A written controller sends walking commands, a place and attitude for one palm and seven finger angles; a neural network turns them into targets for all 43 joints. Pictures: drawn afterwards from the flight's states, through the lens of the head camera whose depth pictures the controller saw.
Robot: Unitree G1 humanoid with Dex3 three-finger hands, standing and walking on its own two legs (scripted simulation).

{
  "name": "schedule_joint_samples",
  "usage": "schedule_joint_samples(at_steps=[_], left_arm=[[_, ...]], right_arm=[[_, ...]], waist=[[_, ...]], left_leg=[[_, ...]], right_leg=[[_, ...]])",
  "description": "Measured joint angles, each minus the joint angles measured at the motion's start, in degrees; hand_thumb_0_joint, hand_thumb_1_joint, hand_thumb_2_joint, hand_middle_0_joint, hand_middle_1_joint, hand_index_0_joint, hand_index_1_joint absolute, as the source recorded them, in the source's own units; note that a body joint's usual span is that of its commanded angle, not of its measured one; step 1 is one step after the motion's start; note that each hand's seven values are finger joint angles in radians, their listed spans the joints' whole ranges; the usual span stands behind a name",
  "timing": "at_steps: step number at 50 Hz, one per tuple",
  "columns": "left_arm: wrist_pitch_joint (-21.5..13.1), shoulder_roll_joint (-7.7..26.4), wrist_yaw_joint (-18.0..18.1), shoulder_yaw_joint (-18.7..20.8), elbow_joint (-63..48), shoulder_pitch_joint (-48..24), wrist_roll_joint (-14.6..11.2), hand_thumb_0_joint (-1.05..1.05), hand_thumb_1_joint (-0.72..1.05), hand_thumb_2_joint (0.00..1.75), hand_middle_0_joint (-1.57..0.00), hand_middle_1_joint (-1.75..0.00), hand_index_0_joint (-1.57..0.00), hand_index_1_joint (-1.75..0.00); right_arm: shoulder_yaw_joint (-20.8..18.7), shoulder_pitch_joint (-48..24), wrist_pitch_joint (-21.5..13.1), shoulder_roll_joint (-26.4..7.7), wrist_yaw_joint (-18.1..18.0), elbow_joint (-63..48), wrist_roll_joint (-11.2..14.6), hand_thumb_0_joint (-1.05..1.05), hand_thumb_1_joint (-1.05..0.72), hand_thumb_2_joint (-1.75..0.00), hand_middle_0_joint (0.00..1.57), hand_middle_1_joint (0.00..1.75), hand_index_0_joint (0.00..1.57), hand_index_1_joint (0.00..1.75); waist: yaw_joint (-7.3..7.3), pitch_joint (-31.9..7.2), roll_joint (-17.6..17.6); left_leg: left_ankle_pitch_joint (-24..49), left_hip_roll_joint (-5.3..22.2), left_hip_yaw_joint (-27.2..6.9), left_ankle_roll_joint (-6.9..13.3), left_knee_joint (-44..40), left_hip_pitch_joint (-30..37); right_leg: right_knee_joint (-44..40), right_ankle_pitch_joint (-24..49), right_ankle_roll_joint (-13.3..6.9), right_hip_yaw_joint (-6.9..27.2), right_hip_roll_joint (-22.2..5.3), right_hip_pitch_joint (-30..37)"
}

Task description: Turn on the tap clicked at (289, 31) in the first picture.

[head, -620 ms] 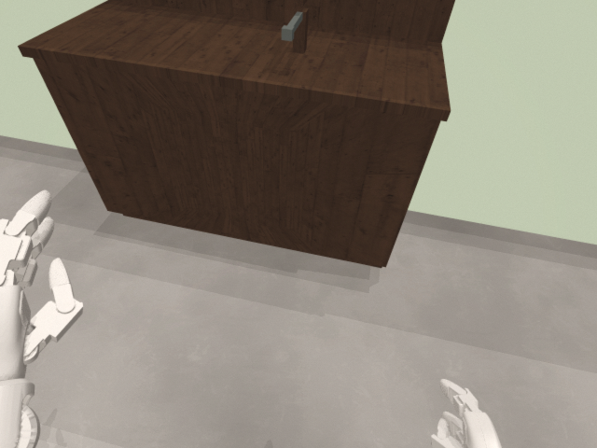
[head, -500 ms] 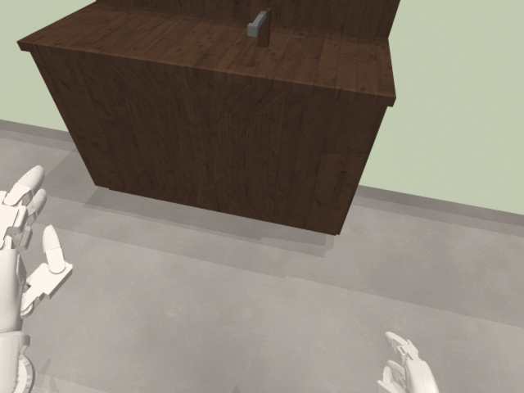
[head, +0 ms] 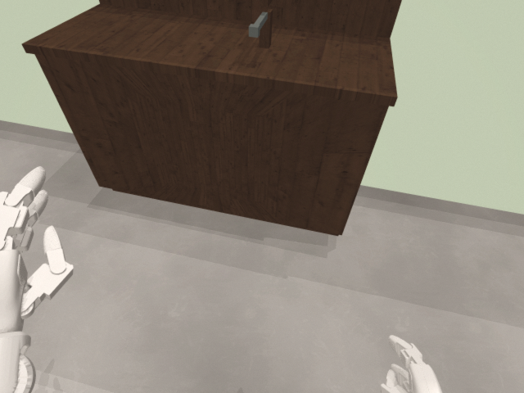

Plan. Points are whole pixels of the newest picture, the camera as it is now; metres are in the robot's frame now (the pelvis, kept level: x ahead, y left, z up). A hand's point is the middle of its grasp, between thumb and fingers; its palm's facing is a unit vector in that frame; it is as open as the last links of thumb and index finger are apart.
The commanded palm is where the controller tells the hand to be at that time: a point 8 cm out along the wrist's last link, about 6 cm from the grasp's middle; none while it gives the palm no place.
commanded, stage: walk to a spot facing it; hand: left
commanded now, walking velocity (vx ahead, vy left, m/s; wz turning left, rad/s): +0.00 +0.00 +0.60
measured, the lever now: (254, 30) +1.04 +0.08 +0.13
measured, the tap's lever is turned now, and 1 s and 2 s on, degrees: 0 0 0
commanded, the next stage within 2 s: none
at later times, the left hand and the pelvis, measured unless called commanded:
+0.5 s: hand (4, 305) +0.17 +0.28 +0.17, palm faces +0.58 -0.74 -0.34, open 7.4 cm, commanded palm +0.10 +0.31 +0.18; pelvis +0.01 +0.00 -0.02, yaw +14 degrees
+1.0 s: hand out of the picture +0.17 +0.32 +0.17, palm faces +0.76 -0.47 -0.44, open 7.4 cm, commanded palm +0.10 +0.33 +0.18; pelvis +0.10 +0.00 -0.01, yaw +30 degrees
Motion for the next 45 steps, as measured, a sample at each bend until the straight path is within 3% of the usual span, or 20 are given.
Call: schedule_joint_samples(at_steps=[5, 12, 17, 19, 22, 24, 26, 28, 30, 33, 35, 40, 45], left_arm=[[-0.03, 0.83, 0.11, 0.68, -1.93, 1.24, -0.20, 0.02, 0.89, 0.89, -0.22, -0.30, -0.21, -0.30], [0.64, 1.70, 0.61, 2.12, -4.76, 2.59, -0.18, 0.01, 0.89, 0.89, -0.22, -0.30, -0.21, -0.30], [1.43, 0.87, 0.91, 2.36, -4.53, 0.88, 0.50, 0.02, 0.89, 0.90, -0.22, -0.30, -0.21, -0.30], [1.37, 0.46, 0.79, 2.08, -4.18, -0.03, 0.67, 0.02, 0.89, 0.90, -0.21, -0.30, -0.21, -0.30], [0.74, 0.95, 0.62, 1.36, -4.92, -1.50, 0.62, 0.02, 0.89, 0.90, -0.22, -0.30, -0.21, -0.30], [-0.13, 0.79, 0.51, 0.93, -5.33, -1.71, 0.81, 0.01, 0.89, 0.89, -0.22, -0.30, -0.21, -0.30], [-0.42, 1.03, 0.40, 1.12, -6.09, -0.86, 0.82, 0.01, 0.89, 0.89, -0.22, -0.30, -0.21, -0.30], [-0.14, 1.60, 0.73, 1.78, -7.44, -0.02, 0.40, 0.01, 0.89, 0.89, -0.22, -0.30, -0.21, -0.30], [0.02, 2.17, 1.50, 3.21, -9.16, 0.32, -0.37, 0.01, 0.89, 0.89, -0.22, -0.30, -0.21, -0.30], [-0.56, 3.07, 1.74, 5.02, -7.28, -1.36, 0.00, 0.01, 0.89, 0.90, -0.22, -0.30, -0.21, -0.30], [-0.07, 3.34, 1.16, 5.22, -6.19, -2.32, 0.23, 0.01, 0.89, 0.90, -0.21, -0.30, -0.21, -0.30], [0.08, 1.79, 0.48, 3.97, -8.42, 0.20, -0.27, 0.02, 0.89, 0.90, -0.21, -0.30, -0.21, -0.30], [0.35, 1.69, 0.00, 3.36, -7.01, 2.90, -0.49, 0.01, 0.89, 0.90, -0.21, -0.30, -0.21, -0.30]], right_arm=[[-0.49, 0.18, 0.39, -0.29, 0.29, -0.61, 0.12, 0.01, -0.90, -0.89, 0.21, 0.30, 0.21, 0.30], [-0.72, 0.37, 0.69, -0.32, 0.05, -0.63, 0.22, 0.01, -0.91, -0.89, 0.21, 0.30, 0.21, 0.30], [-0.47, 1.19, 0.55, 0.30, -0.23, -0.04, -0.16, 0.01, -0.91, -0.89, 0.21, 0.30, 0.21, 0.30], [-0.43, 1.72, 0.44, 0.67, -0.11, 0.28, -0.37, 0.01, -0.91, -0.89, 0.21, 0.30, 0.21, 0.30], [-0.44, 2.35, 0.33, 0.99, 0.35, 1.27, -0.65, 0.01, -0.90, -0.89, 0.21, 0.30, 0.21, 0.30], [-0.33, 2.28, 0.79, 0.43, 0.58, 2.61, -1.11, 0.01, -0.90, -0.89, 0.21, 0.30, 0.21, 0.30], [-0.34, 2.33, 1.64, 0.19, 0.52, 3.16, -1.10, 0.01, -0.90, -0.89, 0.21, 0.30, 0.21, 0.30], [-0.49, 2.55, 1.86, -0.13, 0.14, 2.48, -1.05, 0.01, -0.90, -0.89, 0.21, 0.30, 0.21, 0.30], [-1.01, 2.05, 1.16, -0.82, -0.39, 0.72, -0.91, 0.01, -0.90, -0.89, 0.21, 0.30, 0.21, 0.30], [-1.71, -0.81, -0.08, 0.80, -0.11, 1.29, -0.60, 0.01, -0.91, -0.90, 0.21, 0.30, 0.21, 0.30], [-1.45, -1.57, -0.37, 2.20, 0.52, 1.76, -0.25, 0.01, -0.91, -0.90, 0.20, 0.30, 0.20, 0.30], [0.29, -0.70, -1.69, 4.32, 1.45, 1.60, 0.08, 0.01, -0.91, -0.89, 0.21, 0.30, 0.21, 0.30], [1.26, 0.64, -1.93, 4.42, 0.83, 1.43, -0.23, 0.01, -0.90, -0.89, 0.21, 0.30, 0.21, 0.30]], waist=[[-0.74, 0.23, 0.22], [-0.11, 0.84, -0.22], [0.11, -0.14, 0.54], [-0.25, -0.60, 1.04], [-0.85, -0.25, -0.59], [-0.98, 0.29, -1.23], [-0.84, 0.62, -2.31], [-0.56, 1.14, -3.59], [-0.27, 2.07, -4.07], [-0.66, 3.86, -3.65], [-1.04, 3.69, -2.91], [-0.63, 2.08, -0.74], [0.79, 0.23, 1.62]], left_leg=[[-0.43, -0.76, -1.62, 0.07, 2.50, -2.60], [-1.47, -2.29, -3.13, 0.38, 6.45, -5.77], [-3.71, -2.74, -4.96, 0.87, 10.11, -7.52], [-5.75, -2.64, -5.85, 0.92, 11.70, -8.21], [-12.43, -1.79, -2.07, 0.21, 22.47, -11.80], [-13.38, 0.28, 0.69, -0.33, 29.29, -13.56], [-13.46, 2.64, 3.28, -0.50, 26.28, -12.10], [-11.03, 3.58, 5.54, -0.61, 16.93, -8.21], [-5.03, 2.83, 6.39, 0.22, 11.45, -6.21], [-5.77, 2.13, 5.12, 1.29, 14.73, -7.08], [-5.66, 1.85, 3.32, 1.40, 13.04, -6.55], [-2.60, 1.71, -0.46, 0.84, 5.49, -3.58], [-1.98, 1.65, -3.63, 0.04, 1.39, -1.11]], right_leg=[[2.52, -1.19, 0.04, -1.64, -0.70, -1.91], [7.80, -3.78, 0.26, -3.18, -2.17, -4.90], [13.15, -12.97, -0.42, -4.24, -1.86, -6.19], [13.00, -13.18, -1.19, -5.27, -1.69, -5.58], [12.41, -7.33, -1.35, -7.56, -4.25, -4.12], [12.42, -8.78, -0.25, -9.23, -5.71, -2.27], [12.03, -10.21, 0.71, -10.33, -7.12, -0.53], [13.15, -11.62, 1.53, -11.00, -8.95, 0.31], [20.62, -15.24, 1.70, -9.59, -10.35, -2.13], [39.46, -20.85, 1.60, -3.55, -6.31, -8.81], [43.76, -20.08, 1.80, -2.51, -4.42, -11.88], [34.55, -14.37, 2.30, -3.64, -3.35, -13.29], [19.18, -13.61, 2.57, -5.83, -2.06, -8.18]])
